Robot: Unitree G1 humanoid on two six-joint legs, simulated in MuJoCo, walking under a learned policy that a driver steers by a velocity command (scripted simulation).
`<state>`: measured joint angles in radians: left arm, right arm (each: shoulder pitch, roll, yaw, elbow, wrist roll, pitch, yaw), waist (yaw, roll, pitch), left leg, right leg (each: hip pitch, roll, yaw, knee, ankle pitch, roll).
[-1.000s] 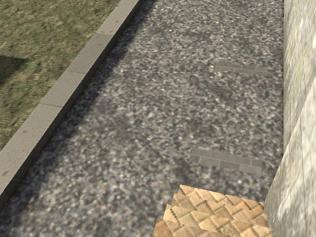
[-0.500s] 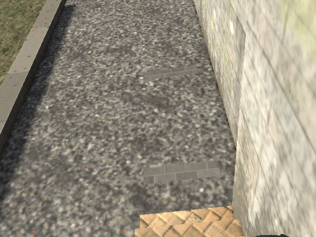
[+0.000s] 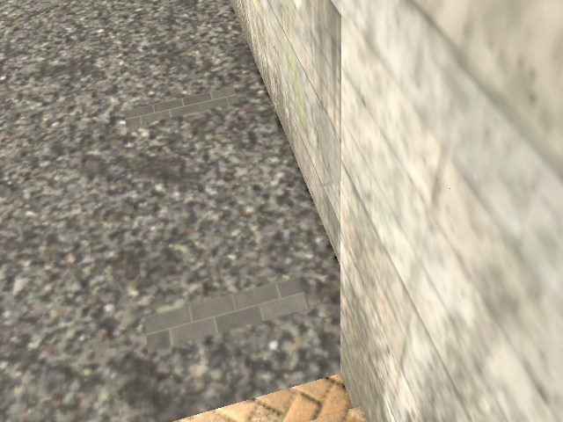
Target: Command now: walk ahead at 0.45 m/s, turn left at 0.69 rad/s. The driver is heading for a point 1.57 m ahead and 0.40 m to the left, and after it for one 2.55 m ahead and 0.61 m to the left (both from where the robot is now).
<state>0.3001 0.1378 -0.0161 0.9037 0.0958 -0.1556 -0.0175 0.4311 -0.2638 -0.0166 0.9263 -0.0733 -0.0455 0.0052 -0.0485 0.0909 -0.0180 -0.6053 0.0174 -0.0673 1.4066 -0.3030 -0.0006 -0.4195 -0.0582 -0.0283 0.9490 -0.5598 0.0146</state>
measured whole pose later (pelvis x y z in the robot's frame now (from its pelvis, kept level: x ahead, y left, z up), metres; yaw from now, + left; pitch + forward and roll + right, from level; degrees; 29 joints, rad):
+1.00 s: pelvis +0.43 +0.15 -0.48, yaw +23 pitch +5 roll +0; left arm 0.28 0.16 0.02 0.85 0.17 0.01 0.03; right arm 0.19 -0.17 0.02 0.85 -0.12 -0.08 -0.04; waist 0.00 0.01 -0.05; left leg -0.68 0.13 0.11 1.24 -0.64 0.02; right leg -0.83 0.03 0.07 1.33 0.06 -0.01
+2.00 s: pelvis +0.99 +0.20 -1.00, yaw +7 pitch +1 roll +7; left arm 0.17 0.17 -0.02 0.74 0.03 -0.07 -0.05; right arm 0.53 -0.20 -0.01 0.97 0.04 -0.08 -0.04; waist -0.09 -0.10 0.00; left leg -0.44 -0.24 -0.06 1.76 -0.90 0.04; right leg -0.35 -0.09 0.05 0.43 0.02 -0.03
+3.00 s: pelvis +1.49 +0.58 -1.05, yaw +16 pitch -1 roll -1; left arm 0.32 0.28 0.06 0.84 -0.01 -0.05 -0.04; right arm 0.17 -0.22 -0.02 0.73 0.01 -0.12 -0.01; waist 0.05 0.00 0.08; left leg -0.34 -0.06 -0.09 1.47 -0.41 0.01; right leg -0.39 0.21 -0.04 0.61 -0.21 -0.20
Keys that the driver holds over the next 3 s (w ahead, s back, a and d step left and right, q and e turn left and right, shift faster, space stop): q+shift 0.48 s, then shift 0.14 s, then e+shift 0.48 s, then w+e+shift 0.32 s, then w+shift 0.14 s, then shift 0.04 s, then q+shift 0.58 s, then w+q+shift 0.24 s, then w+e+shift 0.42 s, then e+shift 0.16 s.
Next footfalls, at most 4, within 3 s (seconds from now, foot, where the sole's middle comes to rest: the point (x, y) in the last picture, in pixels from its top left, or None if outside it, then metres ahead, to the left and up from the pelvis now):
0.18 left None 0.22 0.09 -0.93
0.50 right None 0.43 0.02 -1.15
0.80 left None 0.42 0.28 -1.15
1.20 right None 0.61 0.05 -1.37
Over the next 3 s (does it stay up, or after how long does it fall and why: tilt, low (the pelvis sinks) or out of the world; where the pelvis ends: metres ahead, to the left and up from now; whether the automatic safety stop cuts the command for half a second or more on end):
stays up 1.49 0.58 -1.05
